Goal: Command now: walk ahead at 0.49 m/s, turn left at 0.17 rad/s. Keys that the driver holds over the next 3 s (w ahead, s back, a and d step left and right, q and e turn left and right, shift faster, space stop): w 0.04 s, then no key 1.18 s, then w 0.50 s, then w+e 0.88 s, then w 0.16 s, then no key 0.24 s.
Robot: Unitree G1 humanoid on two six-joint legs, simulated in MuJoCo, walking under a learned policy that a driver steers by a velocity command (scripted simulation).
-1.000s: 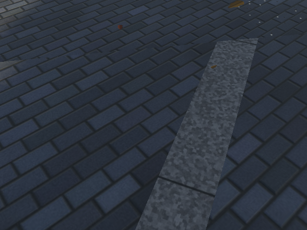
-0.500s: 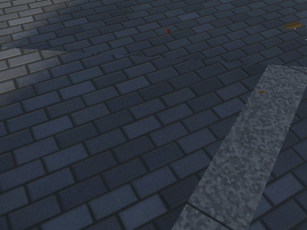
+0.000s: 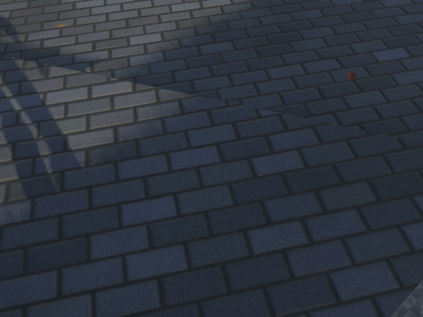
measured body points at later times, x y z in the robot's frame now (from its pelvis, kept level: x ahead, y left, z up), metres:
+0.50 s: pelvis +0.17 +0.04 -0.01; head +0.20 +0.05 +0.44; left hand +0.21 +0.28 -0.16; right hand +0.23 -0.19 -0.15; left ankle +0.24 +0.11 -0.74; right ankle +0.18 -0.10 -0.71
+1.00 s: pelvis +0.20 +0.02 +0.00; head +0.20 +0.02 +0.45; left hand +0.20 +0.23 -0.16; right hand +0.19 -0.20 -0.16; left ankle +0.24 +0.11 -0.74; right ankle +0.19 -0.09 -0.74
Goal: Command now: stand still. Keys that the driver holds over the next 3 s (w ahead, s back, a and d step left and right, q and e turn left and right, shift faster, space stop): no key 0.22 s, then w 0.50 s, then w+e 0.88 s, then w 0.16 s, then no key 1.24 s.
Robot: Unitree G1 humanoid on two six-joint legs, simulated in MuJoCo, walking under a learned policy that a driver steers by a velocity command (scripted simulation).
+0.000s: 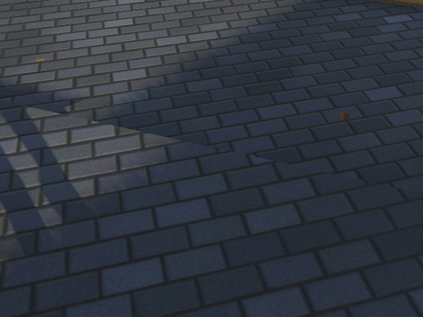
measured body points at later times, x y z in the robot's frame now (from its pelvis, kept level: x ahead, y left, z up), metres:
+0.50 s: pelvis +0.05 +0.01 -0.01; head +0.05 +0.03 +0.44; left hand -0.03 +0.24 -0.17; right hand +0.06 -0.21 -0.16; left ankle +0.05 +0.10 -0.73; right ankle -0.01 -0.10 -0.74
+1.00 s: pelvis +0.30 +0.01 -0.03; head +0.33 +0.01 +0.42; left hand +0.49 +0.22 -0.15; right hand +0.16 -0.19 -0.17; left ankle +0.08 +0.10 -0.73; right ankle +0.41 -0.04 -0.75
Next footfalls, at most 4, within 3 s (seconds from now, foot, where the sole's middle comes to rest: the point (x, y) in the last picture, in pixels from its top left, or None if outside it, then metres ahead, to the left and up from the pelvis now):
1.00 right None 0.45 -0.05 -0.78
1.54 left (216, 240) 0.81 0.01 -0.78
2.00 right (292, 223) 0.88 -0.27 -0.78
2.36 left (237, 211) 0.94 -0.07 -0.78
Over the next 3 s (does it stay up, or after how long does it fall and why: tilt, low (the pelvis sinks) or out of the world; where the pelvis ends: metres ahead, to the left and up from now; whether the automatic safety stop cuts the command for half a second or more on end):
stays up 0.87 -0.15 0.00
